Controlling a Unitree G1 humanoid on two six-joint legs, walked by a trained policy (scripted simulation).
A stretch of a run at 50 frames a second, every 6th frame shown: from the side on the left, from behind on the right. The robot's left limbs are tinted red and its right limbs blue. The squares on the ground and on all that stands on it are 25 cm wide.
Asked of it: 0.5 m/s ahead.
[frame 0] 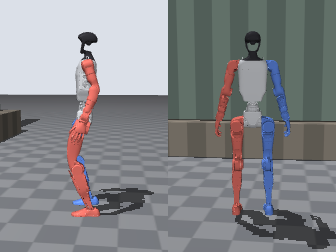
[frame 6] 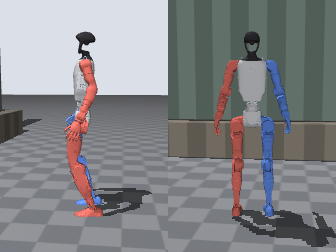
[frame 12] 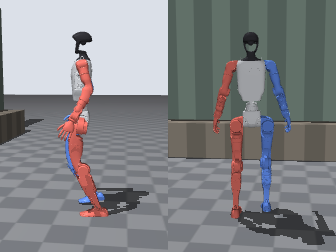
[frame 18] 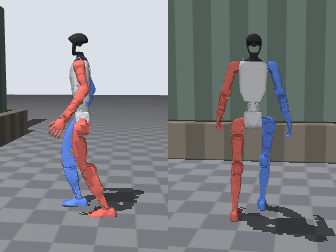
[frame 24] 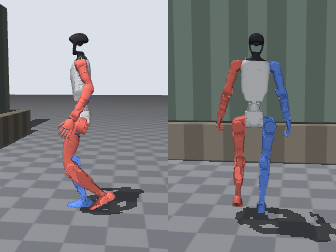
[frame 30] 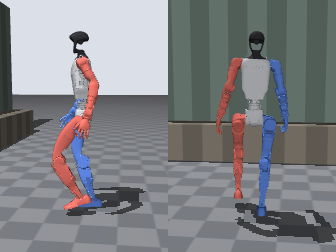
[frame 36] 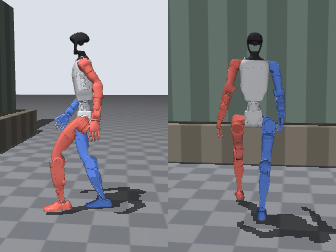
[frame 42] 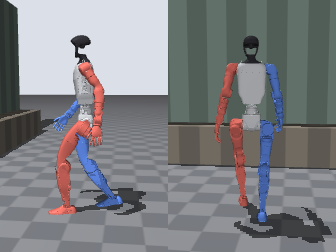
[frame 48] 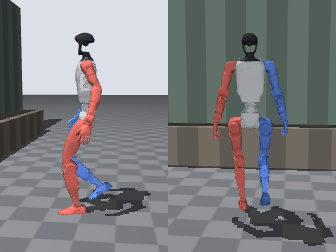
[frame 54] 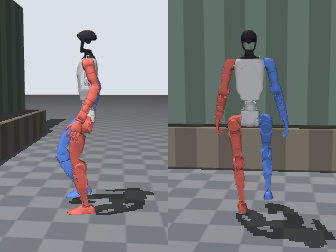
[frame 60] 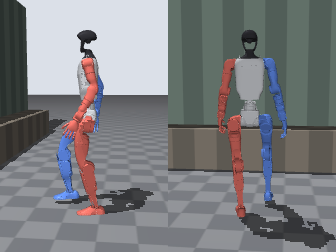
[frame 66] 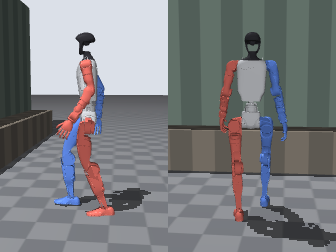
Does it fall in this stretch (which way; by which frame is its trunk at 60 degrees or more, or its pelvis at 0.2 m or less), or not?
no
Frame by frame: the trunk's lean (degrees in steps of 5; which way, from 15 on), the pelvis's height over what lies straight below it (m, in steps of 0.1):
0: 5, 0.8
6: 5, 0.8
12: 0, 0.8
18: 5, 0.8
24: 5, 0.8
30: 5, 0.8
36: 5, 0.8
42: 5, 0.7
48: 0, 0.8
54: 0, 0.8
60: 0, 0.8
66: 5, 0.8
